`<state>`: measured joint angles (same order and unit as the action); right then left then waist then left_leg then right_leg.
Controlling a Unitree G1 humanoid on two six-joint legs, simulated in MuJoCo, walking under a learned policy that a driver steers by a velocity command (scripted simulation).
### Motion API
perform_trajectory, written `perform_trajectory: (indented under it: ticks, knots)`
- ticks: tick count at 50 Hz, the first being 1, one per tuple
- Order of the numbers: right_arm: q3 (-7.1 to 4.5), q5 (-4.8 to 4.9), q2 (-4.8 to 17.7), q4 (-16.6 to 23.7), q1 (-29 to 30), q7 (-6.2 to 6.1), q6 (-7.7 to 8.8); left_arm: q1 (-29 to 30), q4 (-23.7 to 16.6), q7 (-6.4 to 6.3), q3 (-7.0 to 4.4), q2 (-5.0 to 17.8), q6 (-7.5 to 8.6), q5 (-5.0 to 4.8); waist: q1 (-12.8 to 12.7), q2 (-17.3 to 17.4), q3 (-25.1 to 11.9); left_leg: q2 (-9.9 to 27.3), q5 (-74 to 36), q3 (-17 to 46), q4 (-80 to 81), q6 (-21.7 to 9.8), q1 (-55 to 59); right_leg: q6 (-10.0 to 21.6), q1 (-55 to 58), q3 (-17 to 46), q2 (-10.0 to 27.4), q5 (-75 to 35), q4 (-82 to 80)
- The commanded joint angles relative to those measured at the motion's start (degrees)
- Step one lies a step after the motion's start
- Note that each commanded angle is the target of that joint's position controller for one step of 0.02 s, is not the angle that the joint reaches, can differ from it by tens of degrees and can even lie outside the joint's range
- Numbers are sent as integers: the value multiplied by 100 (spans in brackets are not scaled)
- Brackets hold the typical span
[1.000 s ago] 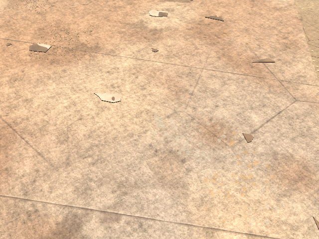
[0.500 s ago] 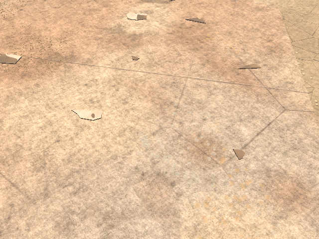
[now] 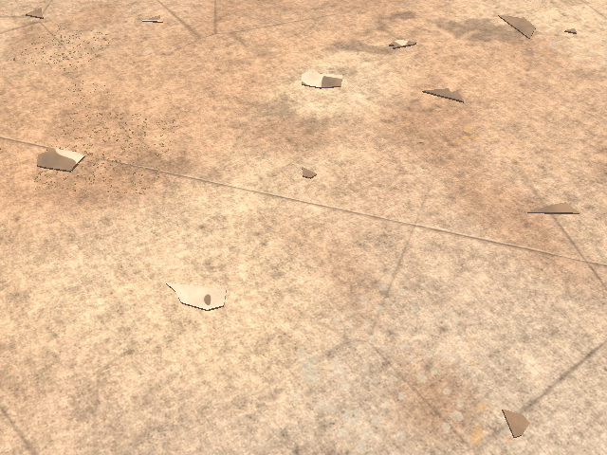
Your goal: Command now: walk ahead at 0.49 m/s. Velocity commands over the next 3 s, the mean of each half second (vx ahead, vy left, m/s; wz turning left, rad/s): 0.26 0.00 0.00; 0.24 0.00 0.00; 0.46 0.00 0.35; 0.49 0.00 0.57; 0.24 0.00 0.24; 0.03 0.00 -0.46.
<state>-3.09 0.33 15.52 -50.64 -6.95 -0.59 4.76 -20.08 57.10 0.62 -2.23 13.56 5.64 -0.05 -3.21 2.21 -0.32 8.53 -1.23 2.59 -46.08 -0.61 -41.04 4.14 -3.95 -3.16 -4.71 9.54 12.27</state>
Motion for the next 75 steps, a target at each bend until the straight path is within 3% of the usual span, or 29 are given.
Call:
perform_trajectory:
  ticks: [1,6,9,10,11,12,13,16,20,23,28,29,31,33,38,42,44,45,48,50,55,60,63,64,65,66,67,69,75]
  knots:
    - [8,27,167,380,508,66,75,11,-270,-84,-169,947,54,-65,17,-439,420,-177,-668,-215,885,44,349,772,-477,736,1486,-692,-705]
    - [37,10,239,656,985,243,156,-301,-70,-125,-190,972,-143,-58,-32,-514,470,-448,-143,-254,1670,-138,492,593,460,690,1751,-2031,121]
    - [-163,-72,695,281,-331,246,221,2,-149,-153,-188,1001,-245,-53,676,-646,-413,-851,-501,-496,2121,-453,2338,190,568,516,1383,-3707,1694]
    - [-258,-165,1100,102,-1075,205,234,-105,-259,-158,-110,833,-223,32,862,-253,-1170,-155,-2627,51,1724,-722,3875,-67,-218,291,1015,-2597,2952]
    - [-285,-256,1426,32,-1461,167,146,-969,-169,-94,96,163,-136,127,587,1192,-2076,1437,-4588,1931,1402,-1777,6145,-488,-2293,122,149,1385,5205]
    - [-193,-129,1036,-22,-1702,200,79,-1253,51,-55,67,359,-61,-26,721,1161,-2862,1707,-4112,2842,1775,-2173,6371,-557,-2680,1073,-18,3053,6192]
    - [-145,-49,875,59,-1281,208,43,-745,-53,-57,-68,841,-59,-172,718,672,-2172,1408,-3344,2186,1995,-1883,5605,-520,-2976,1165,291,2825,6429]
    - [44,-121,348,220,-40,156,41,91,-258,-229,-115,706,-292,-59,225,70,-745,714,-2259,938,2671,-1364,3215,-600,-2496,791,989,1787,5300]
    - [20,-248,450,92,180,134,18,-61,-198,-317,-10,270,-502,1,-13,429,-721,368,-2052,275,2986,-1352,2242,-665,-1282,518,898,1343,3547]
    - [-4,-140,578,9,138,65,-86,167,-199,-329,-54,449,-621,21,79,428,-791,379,-103,375,3207,-1270,2161,-623,-869,444,850,537,2764]
    - [119,-109,268,-232,-148,26,-209,513,-268,-339,-107,673,-633,163,162,12,103,-236,3038,309,3061,-398,1563,-198,-432,751,1172,-234,1175]
    - [82,-104,291,-251,-474,6,-230,658,-198,-346,-204,1057,-615,48,514,-692,249,-624,2702,-51,2970,-249,1766,-76,-892,748,1140,412,1216]
    - [51,-96,383,-295,-341,-78,-299,619,-76,-301,-145,603,-522,39,362,-803,210,-782,2350,-342,2471,-174,2532,-163,-1584,713,962,1629,846]
    - [-6,-20,461,-333,-415,-121,-335,665,-84,-291,-195,693,-450,0,370,-864,268,-866,3098,-462,2086,-307,2414,-82,-1707,786,939,2411,790]
    - [-3,46,98,-228,-164,21,-33,89,61,-271,-338,1004,-216,-142,175,-1397,435,-948,2369,-610,871,-470,1348,728,-799,2516,2082,2810,118]
    - [-105,89,250,-568,-1031,69,74,880,-204,-209,-317,841,-156,-188,754,-904,204,-799,1891,-362,1966,-674,3154,342,-1647,1615,1605,1259,810]
    - [-368,124,1110,-868,-2122,55,49,1238,-542,-199,-189,325,-17,-127,1022,1223,59,730,2416,2289,3230,-1386,4851,-350,-3525,-3,411,977,3483]
    - [-286,42,913,-906,-2392,80,90,1367,-596,-192,-229,523,66,-123,1114,1235,103,1328,1891,3303,3424,-1757,5282,-330,-4461,400,434,2039,4746]
    - [-105,-17,486,-683,-1780,118,159,1197,-445,-50,-248,507,152,-208,637,197,256,1004,730,2022,3294,-1358,5201,23,-5033,653,1069,1013,5512]
    - [-11,-29,290,-667,-1715,114,86,1329,-468,-4,-260,417,109,-157,542,191,292,693,-119,1237,3461,-1118,4757,-18,-4574,509,1211,513,4941]
    - [-63,-6,645,-610,-1781,-45,-17,2359,-887,53,-104,89,76,-101,656,236,578,187,-98,548,3796,-1081,3595,-426,-3327,116,743,-633,2600]
    - [-155,124,679,-697,-1942,-77,-16,2652,-1119,118,-151,488,99,-176,537,442,647,481,90,808,3621,-931,3667,-363,-2515,379,648,-1036,1728]
    - [-188,89,655,-577,-1694,-65,-66,1492,-866,49,-390,963,131,-150,-137,446,-92,206,-1442,598,2184,-632,3621,-82,-781,262,453,-573,1607]
    - [-129,22,490,-398,-1536,-52,-87,429,-662,-6,-506,1265,134,-90,-595,227,-883,-133,-820,388,710,-425,2767,194,819,830,1056,-376,1818]
    - [16,12,-171,-216,-2061,-64,-35,-259,-586,-40,-615,1771,83,38,-433,-1178,-1883,-980,1598,-102,-1490,-44,883,829,2765,3030,2546,765,1421]
    - [15,169,-113,-198,-2209,-46,47,-153,-626,0,-485,1445,78,46,-330,-2005,-2215,-1038,3466,489,-2679,-81,158,1120,2691,4795,2992,1701,390]
    - [-124,296,358,-129,-1870,-47,64,375,-699,7,-354,990,88,-22,-211,-1512,-1226,-693,3133,537,-3135,-165,-296,863,1856,4074,2823,2188,230]
    - [-194,201,394,-15,-1373,-91,13,1127,-748,31,-242,586,99,-11,104,-799,-274,-209,2221,312,-2804,-274,47,519,134,2484,2389,1275,-10]
    - [-295,118,169,295,-1083,-81,-337,1271,-540,-56,-317,702,186,88,495,-630,218,107,1196,389,-1864,-197,233,637,-833,727,2126,-31,-669]
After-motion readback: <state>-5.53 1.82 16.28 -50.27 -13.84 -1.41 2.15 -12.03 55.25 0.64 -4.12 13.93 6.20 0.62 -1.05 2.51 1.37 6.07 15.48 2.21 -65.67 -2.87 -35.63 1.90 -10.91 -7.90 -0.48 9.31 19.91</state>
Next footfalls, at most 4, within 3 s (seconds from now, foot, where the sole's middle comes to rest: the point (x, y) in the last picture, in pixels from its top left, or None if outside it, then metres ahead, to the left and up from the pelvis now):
0.20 left None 0.31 0.15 -0.78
0.54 right None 0.28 -0.09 -0.78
1.28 right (375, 400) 0.65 -0.09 -0.78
1.82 left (239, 325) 0.83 0.25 -0.78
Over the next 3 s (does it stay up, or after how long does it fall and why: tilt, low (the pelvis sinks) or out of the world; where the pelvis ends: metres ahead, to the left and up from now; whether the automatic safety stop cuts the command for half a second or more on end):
stays up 1.01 0.28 -0.01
